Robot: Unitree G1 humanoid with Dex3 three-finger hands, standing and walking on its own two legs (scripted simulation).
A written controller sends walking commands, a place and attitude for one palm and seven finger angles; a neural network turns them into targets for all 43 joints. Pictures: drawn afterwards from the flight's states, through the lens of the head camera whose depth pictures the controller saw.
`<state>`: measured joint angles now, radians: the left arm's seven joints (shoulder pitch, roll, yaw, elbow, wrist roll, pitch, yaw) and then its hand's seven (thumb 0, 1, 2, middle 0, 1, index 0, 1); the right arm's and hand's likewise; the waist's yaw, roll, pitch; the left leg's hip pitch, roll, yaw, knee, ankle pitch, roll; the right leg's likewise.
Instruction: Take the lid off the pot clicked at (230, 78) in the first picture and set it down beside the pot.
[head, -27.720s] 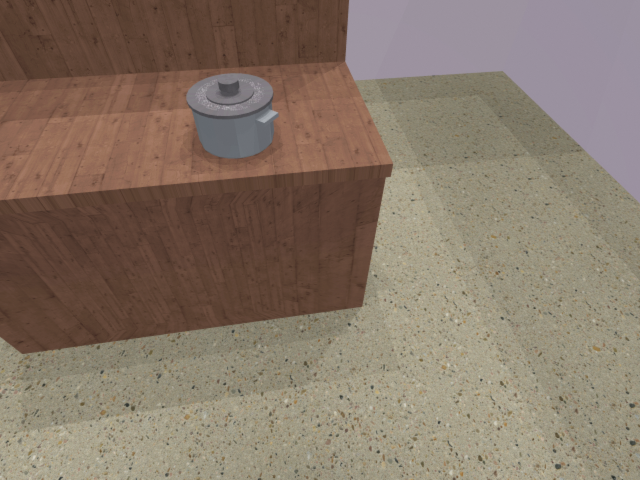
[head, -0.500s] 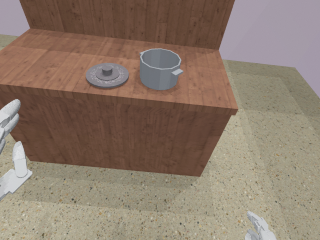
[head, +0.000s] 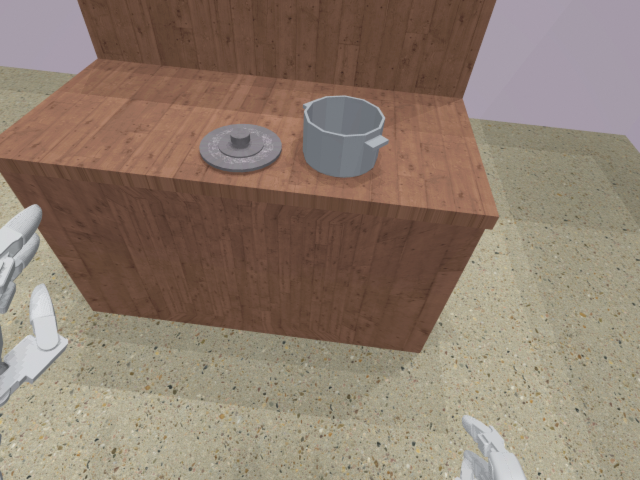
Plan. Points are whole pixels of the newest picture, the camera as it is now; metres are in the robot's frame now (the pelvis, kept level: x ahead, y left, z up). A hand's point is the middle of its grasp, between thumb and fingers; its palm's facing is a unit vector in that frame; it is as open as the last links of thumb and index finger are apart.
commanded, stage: let the arm hang, fingers relaxed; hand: left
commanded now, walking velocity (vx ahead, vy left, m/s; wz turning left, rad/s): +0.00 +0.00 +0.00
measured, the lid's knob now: (240, 136) +0.84 +0.24 -0.03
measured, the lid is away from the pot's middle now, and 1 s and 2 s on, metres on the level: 0.24 0.24 0.24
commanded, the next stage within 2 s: look to check the result in 1.12 s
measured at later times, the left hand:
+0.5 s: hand out of the picture +0.04 +0.18 -0.17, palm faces +0.10 -0.97 -0.22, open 7.1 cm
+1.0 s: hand out of the picture +0.05 +0.18 -0.17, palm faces +0.08 -0.98 -0.19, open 7.3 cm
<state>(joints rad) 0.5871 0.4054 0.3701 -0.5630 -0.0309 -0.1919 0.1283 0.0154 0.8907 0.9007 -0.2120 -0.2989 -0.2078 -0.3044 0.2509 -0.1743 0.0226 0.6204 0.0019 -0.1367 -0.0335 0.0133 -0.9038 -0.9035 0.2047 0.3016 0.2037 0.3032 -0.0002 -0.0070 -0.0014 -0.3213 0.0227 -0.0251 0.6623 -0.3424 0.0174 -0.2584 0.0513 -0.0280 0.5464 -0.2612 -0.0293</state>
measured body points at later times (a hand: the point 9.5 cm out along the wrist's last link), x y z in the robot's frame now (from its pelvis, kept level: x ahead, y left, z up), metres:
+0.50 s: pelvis +0.03 -0.01 +0.01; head +0.07 +0.01 +0.45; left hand +0.04 +0.23 -0.15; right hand +0.05 -0.25 -0.14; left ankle +0.00 +0.09 -0.73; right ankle +0.02 -0.10 -0.73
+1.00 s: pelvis +0.03 +0.00 +0.01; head +0.05 +0.01 +0.46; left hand +0.05 +0.23 -0.15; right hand +0.05 -0.22 -0.14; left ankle +0.00 +0.09 -0.73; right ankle +0.02 -0.10 -0.73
